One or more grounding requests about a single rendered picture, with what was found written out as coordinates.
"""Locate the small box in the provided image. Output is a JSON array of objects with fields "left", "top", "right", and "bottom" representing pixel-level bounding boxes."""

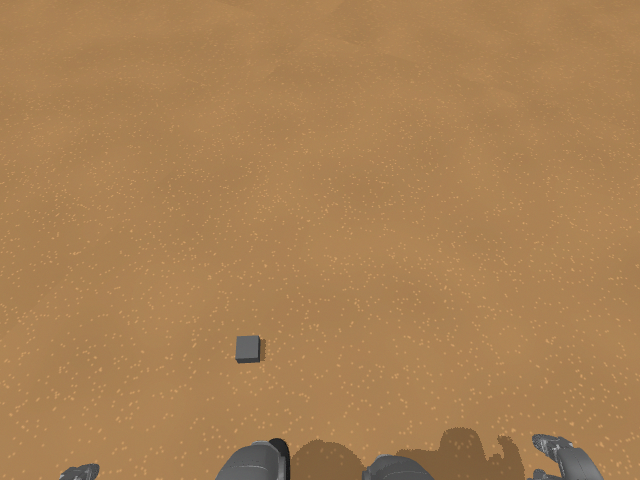
[{"left": 235, "top": 335, "right": 261, "bottom": 363}]

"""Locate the left robot foot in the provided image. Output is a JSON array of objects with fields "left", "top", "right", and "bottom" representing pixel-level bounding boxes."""
[{"left": 268, "top": 438, "right": 290, "bottom": 480}]

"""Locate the left robot hand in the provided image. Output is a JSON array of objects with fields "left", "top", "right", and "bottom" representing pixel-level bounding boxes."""
[{"left": 59, "top": 464, "right": 100, "bottom": 480}]

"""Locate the right robot hand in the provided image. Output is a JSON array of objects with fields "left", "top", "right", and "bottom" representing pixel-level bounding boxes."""
[{"left": 527, "top": 434, "right": 604, "bottom": 480}]

